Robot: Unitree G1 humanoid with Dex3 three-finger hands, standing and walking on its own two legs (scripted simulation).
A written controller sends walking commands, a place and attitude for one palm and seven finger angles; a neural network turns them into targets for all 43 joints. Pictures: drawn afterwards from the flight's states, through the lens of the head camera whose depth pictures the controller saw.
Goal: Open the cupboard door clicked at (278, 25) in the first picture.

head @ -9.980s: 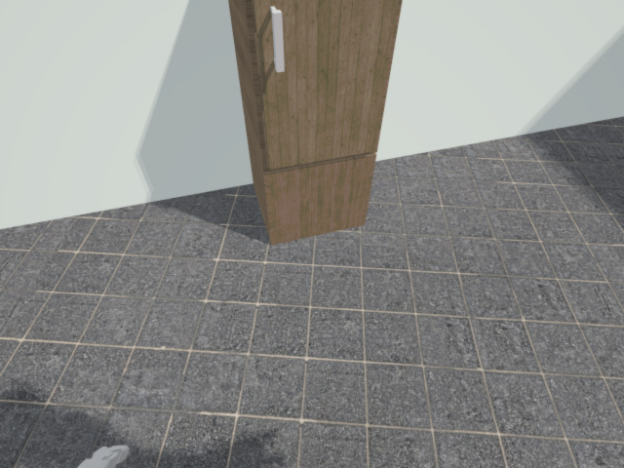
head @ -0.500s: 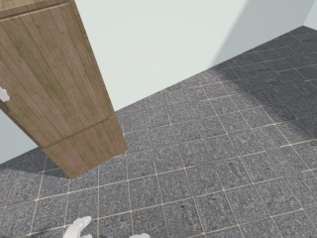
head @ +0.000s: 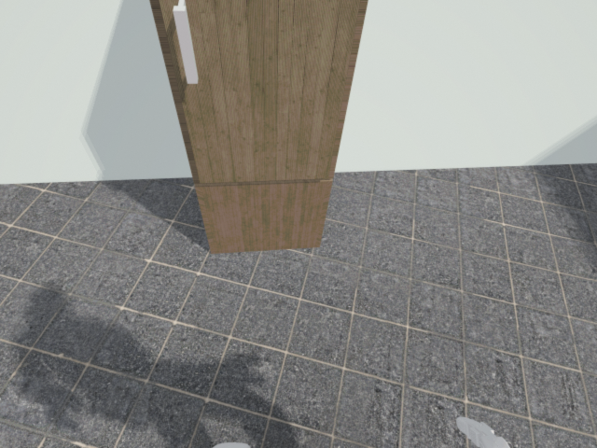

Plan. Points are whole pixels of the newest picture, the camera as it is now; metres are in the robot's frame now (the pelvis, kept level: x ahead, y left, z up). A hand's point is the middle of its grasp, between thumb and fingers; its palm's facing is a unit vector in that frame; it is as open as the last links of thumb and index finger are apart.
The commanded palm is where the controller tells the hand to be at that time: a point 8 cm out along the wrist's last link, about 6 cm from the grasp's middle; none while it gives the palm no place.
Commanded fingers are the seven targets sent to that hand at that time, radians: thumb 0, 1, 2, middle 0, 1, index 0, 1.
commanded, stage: turn to face it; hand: left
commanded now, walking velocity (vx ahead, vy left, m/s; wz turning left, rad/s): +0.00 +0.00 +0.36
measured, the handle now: (187, 42) +0.79 +0.32 +0.10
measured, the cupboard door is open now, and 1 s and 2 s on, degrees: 0 0 0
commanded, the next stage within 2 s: take the last steps up to it in 0.40 s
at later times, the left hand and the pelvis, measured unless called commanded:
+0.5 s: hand out of the picture +0.06 +0.19 -0.14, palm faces +0.16 -0.95 -0.27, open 7.4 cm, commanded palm none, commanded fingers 0.00 0.90 0.90 -0.20 -0.30 -0.20 -0.30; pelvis -0.02 -0.02 +0.01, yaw +10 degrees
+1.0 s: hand out of the picture -0.13 +0.14 -0.16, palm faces +0.38 -0.92 -0.14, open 7.3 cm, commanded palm none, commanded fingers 0.00 0.90 0.90 -0.20 -0.30 -0.20 -0.30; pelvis +0.02 +0.02 +0.01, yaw +15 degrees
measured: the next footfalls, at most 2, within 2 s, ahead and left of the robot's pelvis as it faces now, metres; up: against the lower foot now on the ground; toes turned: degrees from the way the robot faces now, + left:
right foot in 0.48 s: +0.03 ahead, -0.12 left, +0.00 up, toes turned +6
left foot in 0.98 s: +0.04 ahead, +0.15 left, +0.00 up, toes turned +22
